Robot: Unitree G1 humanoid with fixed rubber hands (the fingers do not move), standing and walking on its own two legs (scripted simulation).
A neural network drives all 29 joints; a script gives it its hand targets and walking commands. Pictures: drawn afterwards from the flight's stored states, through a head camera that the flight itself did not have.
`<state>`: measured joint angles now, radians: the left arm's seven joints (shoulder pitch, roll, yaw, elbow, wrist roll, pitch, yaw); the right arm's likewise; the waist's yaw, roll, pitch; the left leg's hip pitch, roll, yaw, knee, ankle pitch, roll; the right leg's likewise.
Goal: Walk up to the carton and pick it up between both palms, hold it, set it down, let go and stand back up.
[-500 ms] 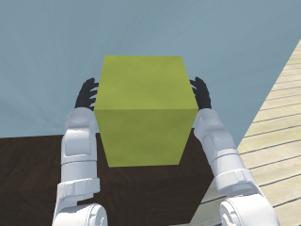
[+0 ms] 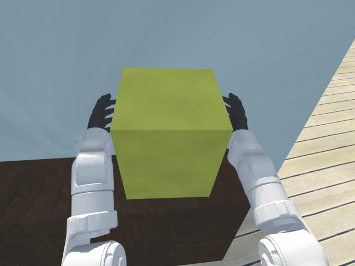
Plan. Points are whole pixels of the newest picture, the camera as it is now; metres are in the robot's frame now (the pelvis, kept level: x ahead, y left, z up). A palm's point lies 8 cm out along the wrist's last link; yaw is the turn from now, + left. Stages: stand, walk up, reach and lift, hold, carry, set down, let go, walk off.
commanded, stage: hold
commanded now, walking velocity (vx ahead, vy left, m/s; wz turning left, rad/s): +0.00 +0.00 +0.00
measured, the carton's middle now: (168, 135) +0.40 +0.00 +0.12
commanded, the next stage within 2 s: none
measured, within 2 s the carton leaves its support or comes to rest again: neither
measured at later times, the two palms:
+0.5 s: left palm (96, 129) +0.37 +0.16 +0.17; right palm (235, 127) +0.36 -0.14 +0.17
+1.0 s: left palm (100, 127) +0.37 +0.15 +0.18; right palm (239, 126) +0.36 -0.15 +0.17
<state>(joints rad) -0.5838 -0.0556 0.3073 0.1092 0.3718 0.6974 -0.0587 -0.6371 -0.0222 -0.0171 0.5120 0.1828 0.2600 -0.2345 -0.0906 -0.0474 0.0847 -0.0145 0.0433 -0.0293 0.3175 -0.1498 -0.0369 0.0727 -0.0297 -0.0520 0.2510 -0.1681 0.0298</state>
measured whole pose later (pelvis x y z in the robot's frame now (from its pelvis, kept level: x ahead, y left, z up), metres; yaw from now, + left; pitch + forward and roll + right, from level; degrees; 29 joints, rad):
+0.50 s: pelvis +0.00 +0.01 +0.00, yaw +0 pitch -8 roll -1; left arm -0.58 -0.06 0.30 0.10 0.36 0.68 -0.05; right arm -0.63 -0.03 -0.02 0.51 0.20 0.23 -0.23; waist -0.09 -0.06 0.07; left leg -0.03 0.04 -0.03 0.34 -0.16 -0.03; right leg 0.06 -0.03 -0.05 0.25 -0.17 0.04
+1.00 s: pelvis +0.00 +0.00 +0.00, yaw +0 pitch -8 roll -1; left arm -0.61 -0.05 0.31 0.15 0.35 0.67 -0.05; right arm -0.65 -0.03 -0.03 0.52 0.18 0.25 -0.24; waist -0.09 -0.04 0.06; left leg -0.04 0.04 -0.03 0.33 -0.15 -0.04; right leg 0.05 -0.03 -0.05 0.26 -0.17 0.03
